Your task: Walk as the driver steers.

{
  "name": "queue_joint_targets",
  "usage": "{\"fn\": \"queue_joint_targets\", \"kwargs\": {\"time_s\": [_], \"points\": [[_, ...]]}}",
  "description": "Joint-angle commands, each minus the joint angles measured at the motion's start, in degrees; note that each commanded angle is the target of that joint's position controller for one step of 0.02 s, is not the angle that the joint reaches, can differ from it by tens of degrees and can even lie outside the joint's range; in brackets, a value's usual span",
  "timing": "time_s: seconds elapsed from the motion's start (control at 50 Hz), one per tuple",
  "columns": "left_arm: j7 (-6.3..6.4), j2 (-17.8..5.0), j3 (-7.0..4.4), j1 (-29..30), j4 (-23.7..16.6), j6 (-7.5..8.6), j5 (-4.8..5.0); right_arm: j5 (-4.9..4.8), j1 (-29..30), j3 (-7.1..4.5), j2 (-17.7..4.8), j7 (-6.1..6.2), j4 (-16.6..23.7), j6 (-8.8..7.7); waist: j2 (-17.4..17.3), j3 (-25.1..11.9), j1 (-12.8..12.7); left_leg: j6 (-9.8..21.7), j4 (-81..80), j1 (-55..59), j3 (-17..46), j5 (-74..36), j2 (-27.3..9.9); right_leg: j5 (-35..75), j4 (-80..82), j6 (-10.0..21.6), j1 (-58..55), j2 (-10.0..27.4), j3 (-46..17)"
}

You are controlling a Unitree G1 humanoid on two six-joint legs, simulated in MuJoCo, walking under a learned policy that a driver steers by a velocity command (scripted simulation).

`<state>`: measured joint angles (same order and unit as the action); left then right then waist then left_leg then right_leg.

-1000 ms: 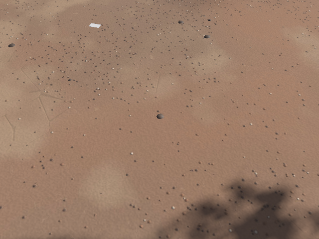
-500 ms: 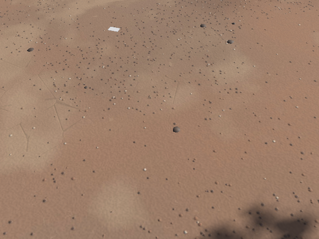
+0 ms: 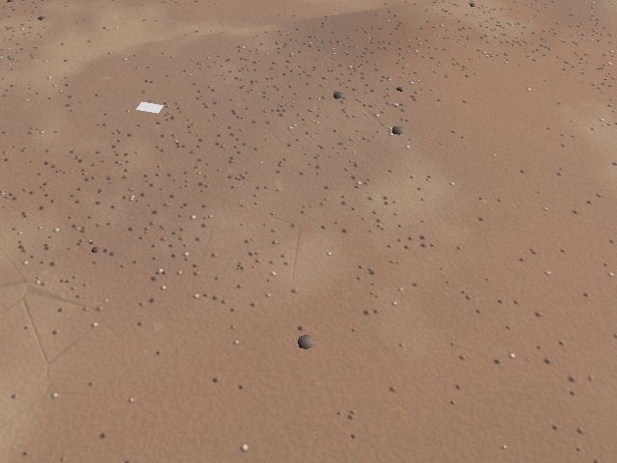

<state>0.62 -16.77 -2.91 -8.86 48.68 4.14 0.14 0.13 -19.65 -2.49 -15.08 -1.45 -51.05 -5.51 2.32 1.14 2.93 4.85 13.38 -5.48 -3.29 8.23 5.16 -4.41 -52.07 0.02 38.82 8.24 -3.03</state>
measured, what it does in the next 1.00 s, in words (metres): walks ahead: right foot, then left foot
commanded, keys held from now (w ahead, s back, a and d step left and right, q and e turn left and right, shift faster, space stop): w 1.00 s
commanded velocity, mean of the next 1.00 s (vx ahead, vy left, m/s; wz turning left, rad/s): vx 0.50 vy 0.00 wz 0.00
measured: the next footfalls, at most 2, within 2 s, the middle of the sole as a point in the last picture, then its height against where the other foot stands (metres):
right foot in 0.26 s outside the picture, level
left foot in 0.78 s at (262, 416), level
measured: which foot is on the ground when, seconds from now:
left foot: down 0.00-0.26, up 0.28-0.76, down 0.78-1.00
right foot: up 0.00-0.24, down 0.26-0.80, up 0.82-1.00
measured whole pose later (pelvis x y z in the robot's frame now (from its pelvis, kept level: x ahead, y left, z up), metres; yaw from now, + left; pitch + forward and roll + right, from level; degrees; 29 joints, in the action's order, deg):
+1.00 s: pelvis +0.56 +0.01 +0.00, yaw +1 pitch +1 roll +0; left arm 0.4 -17.1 -3.3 -11.9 50.0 4.1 0.7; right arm 0.3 -16.3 -2.7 -14.8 -1.8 -51.1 -5.2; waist 2.5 1.2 1.9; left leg 4.3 18.6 -11.1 -3.2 8.5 3.2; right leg -13.6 -59.7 1.0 33.6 6.5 -1.8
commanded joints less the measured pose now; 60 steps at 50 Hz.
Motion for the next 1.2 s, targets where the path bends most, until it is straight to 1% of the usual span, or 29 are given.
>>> {"fn": "queue_joint_targets", "kwargs": {"time_s": [0.02,0.1,0.16,0.2,0.24,0.26,0.28,0.3,0.32,0.34,0.36,0.38,0.42,0.46,0.58,0.66,0.72,0.76,0.78,0.8,0.82,0.84,0.86,0.88,0.9,0.94,1.0,1.1,1.2], "points": [[-0.45,-1.8,-0.06,2.56,-3.55,0.95,-0.15,-0.48,2.57,-1.86,-9.22,1.07,3.41,-0.67,-4.16,2.83,-1.11,7.65,-8.79,-5.13,8.33,-5.97,-14.69,10.18,11.05,-0.76,-2.17,-0.5,0.86],[-1.58,-1.43,0.56,9.99,-6.2,1.55,0.59,-1.12,-2.62,-1.98,-9.95,1.37,0.77,0.21,-4.09,3.85,1.77,7.2,-7.02,0.87,7.6,-6.33,-16.26,12.2,19.48,-0.49,-2.74,-2.54,2.09],[-2.69,-2.45,0.49,13.09,-8.37,1.99,0.82,-1.19,-4.3,-2.24,-10.34,1.57,-0.53,1.41,-4.7,3.82,1.72,6.53,-3.13,8.23,8.68,-10.6,-19.23,6.45,22.97,1.28,-1.16,-3.44,1.69],[-3.1,-3.98,-0.01,10.95,-8.39,2.2,0.89,-1.23,-3.56,-2.54,-11.11,1.79,-0.64,2.05,-6.09,1.98,-0.25,5.47,0.72,11.18,9.0,-18.48,-20.2,1.57,24.3,2.84,-5.21,-4.8,2.56],[-2.69,-7.88,-2.13,-1.79,-4.83,2.31,0.8,-0.91,-1.77,-2.17,-10.61,1.89,-0.12,2.69,-6.36,-6.22,-7.07,3.14,15.9,8.67,5.65,-34.15,-16.32,1.25,26.3,5.93,-23.82,-7.86,5.33],[-2.1,-11.98,-3.44,-12.86,-2.45,2.16,0.08,0.09,-1.89,-1.05,-8.54,2.03,1.5,2.55,-2.27,-15.22,-11.0,1.2,32.44,-2.53,3.35,-23.29,-13.23,3.25,23.33,9.75,-42.18,0.62,-3.74],[-2.06,-16.71,-4.65,-17.4,-0.93,1.63,-0.05,0.13,-9.02,1.21,-0.87,1.24,2.19,1.17,12.67,-22.63,-7.62,-3.2,53.36,-27.47,2.23,12.1,-2.25,-7.62,27.59,19.43,-63.25,13.94,-31.07],[-2.08,-10.37,-2.97,-17.1,-1.16,1.52,0.49,-1.22,-6.13,0.19,-5.99,1.09,1.34,-0.19,9.38,-22.6,-9.79,-2.67,60.86,-34.84,10.25,24.61,-3.03,-13.26,33.63,19.25,-63.32,14.41,-38.32],[-1.9,-7.99,-2.08,-12.3,-2.04,1.54,0.38,-2.8,-0.6,-0.89,-9.77,0.83,3.2,-1.14,6.78,-13.27,-9.25,-1.71,62.23,-38.82,10.12,20.71,-6.23,-11.23,34.75,16.35,-55.98,12.3,-29.17],[-1.8,-6.66,-1.64,-8.07,-2.97,1.52,0.11,-2.78,2.63,-0.78,-9.47,1.03,3.95,-1.46,2.41,-8.77,-7.52,-1.65,59.75,-37.38,8.3,15.48,-9.34,-5.86,35.98,14.82,-48.0,9.93,-22.09],[-1.96,-5.14,-1.21,-5.16,-3.3,1.59,-0.13,-1.77,4.32,-0.98,-8.82,1.22,4.16,-1.31,0.3,-4.77,-5.95,-2.18,55.75,-35.63,7.55,12.13,-11.11,-1.0,37.93,14.15,-40.94,7.78,-17.43],[-2.03,-3.9,-0.78,-3.73,-3.43,1.81,-0.66,-1.23,3.54,-1.22,-8.28,1.25,3.96,-0.7,1.26,-3.8,-3.99,-2.43,53.38,-32.02,7.9,9.73,-12.67,1.6,39.72,13.4,-36.48,6.1,-14.21],[-2.25,-4.49,-1.01,-3.48,-2.88,2.25,-0.41,-0.96,1.71,-0.78,-5.61,1.23,3.44,0.63,1.56,-2.94,-2.26,-3.5,50.41,-28.78,7.18,8.1,-13.25,4.79,42.74,14.16,-31.74,5.06,-10.82],[-1.99,-6.07,-1.46,-4.23,-1.92,2.59,-0.14,-0.54,3.97,-0.56,-4.9,1.45,4.47,1.41,0.99,-0.99,-1.9,-4.81,45.73,-30.48,6.61,5.04,-13.75,7.21,44.82,14.77,-29.53,4.78,-7.62],[-0.75,-8.0,-1.89,-8.9,0.67,1.8,0.49,-0.55,16.3,0.13,-3.54,0.76,7.73,0.77,0.59,1.91,-5.65,-5.58,23.93,-29.0,3.8,-12.75,-11.33,5.52,46.49,11.87,-30.11,1.65,-0.27],[-0.54,-8.62,-2.18,-12.58,3.07,0.83,1.11,-1.13,21.66,0.06,-4.45,-0.22,9.9,0.34,0.94,3.09,-6.86,-4.04,18.07,-30.23,4.66,-11.82,-10.42,4.75,43.83,11.07,-37.47,5.02,-1.16],[-0.16,-9.43,-2.64,-12.12,3.62,-0.17,1.2,-1.08,20.62,-0.51,-6.14,-0.95,10.2,-0.07,1.77,1.91,-4.94,-1.84,15.92,-27.36,4.24,-5.79,-9.38,10.41,39.43,9.56,-42.27,7.13,-1.89],[-0.03,-9.14,-2.45,-10.45,3.27,-0.91,0.94,-0.9,10.13,-2.26,-8.99,-0.68,7.06,-0.15,1.58,-4.3,0.84,0.45,14.16,-12.29,1.02,-4.14,-6.06,25.15,26.65,7.46,-40.96,3.82,1.01],[0.1,-6.93,-1.45,-11.18,2.35,-1.05,0.1,-0.56,0.21,-3.62,-12.35,-0.16,4.48,-0.02,-1.66,-11.96,4.38,2.98,16.29,3.5,5.71,-5.28,-10.62,19.14,12.4,5.6,-32.99,0.64,3.49],[-0.42,-0.41,0.56,-17.82,1.13,0.03,-0.29,0.26,-5.45,-5.08,-18.47,0.12,3.32,0.48,-15.73,-19.61,2.4,12.12,12.79,25.18,31.26,3.2,-24.65,-4.77,-10.26,1.15,-9.47,-8.98,5.99],[-0.68,-2.33,0.34,-16.88,2.07,1.42,0.39,-0.53,-6.31,-3.84,-14.1,-0.2,3.11,0.59,-17.08,-22.4,3.5,14.16,3.98,27.54,45.61,11.19,-27.39,-29.02,-19.19,1.14,-0.78,-11.11,-2.18],[-1.05,-7.32,-1.04,-12.03,0.78,2.29,2.16,-0.72,-1.89,-2.82,-11.23,-0.19,3.7,0.39,-12.63,-13.53,3.03,11.17,3.04,20.81,38.35,14.07,-25.75,-26.27,-22.94,2.28,4.62,-7.59,-3.54],[-0.92,-7.5,-1.04,-8.37,-0.17,2.61,2.43,-0.53,2.48,-2.35,-9.57,-0.13,4.75,0.29,-8.92,-8.32,1.58,9.3,2.1,12.87,30.85,11.06,-23.61,-20.76,-21.07,2.91,4.43,-4.34,-1.85],[-0.56,-7.0,-1.2,-6.5,-0.45,2.45,1.62,-0.16,5.89,-1.86,-7.86,-0.26,5.12,0.17,-6.37,-4.3,0.01,8.42,0.26,5.32,25.3,6.11,-21.37,-16.35,-17.32,2.68,2.42,-2.17,-0.89],[-0.3,-6.44,-1.49,-6.93,-0.26,1.82,1.0,0.37,7.8,-1.39,-6.32,-0.37,5.32,-0.14,-7.26,-2.85,-1.84,7.46,-1.5,0.34,21.28,1.96,-19.34,-13.17,-14.15,2.53,-1.19,-0.43,-1.27],[-0.2,-3.98,-1.19,-8.8,0.36,0.5,0.62,0.4,8.05,-1.47,-6.31,-0.5,4.73,-0.64,-7.9,-2.66,-3.44,8.01,-4.26,-3.95,17.25,-3.17,-17.94,-10.39,-11.53,1.69,-5.21,0.2,-0.82],[0.05,-3.45,-1.21,-4.88,-1.33,-0.2,0.1,0.1,5.74,-2.02,-8.21,0.18,3.04,-0.96,-5.82,-0.58,-3.23,8.97,-6.43,-3.81,13.28,-9.18,-17.8,-4.18,-4.37,0.01,-1.15,0.63,-0.47],[-0.71,-1.58,-0.58,4.26,-3.96,0.58,0.2,-0.49,1.8,-2.06,-9.14,1.41,0.82,-0.18,-5.53,1.51,-0.36,6.65,-7.48,-1.76,7.41,-9.91,-15.34,9.72,12.93,-0.58,-1.57,-1.33,1.67],[-2.14,-1.62,-0.16,12.98,-7.34,1.35,0.73,-1.12,-4.14,-2.22,-9.42,1.68,-2.44,1.14,-4.88,4.08,2.3,6.72,-4.44,5.84,8.77,-10.87,-18.15,8.41,21.42,0.33,-0.4,-3.39,2.09]]}}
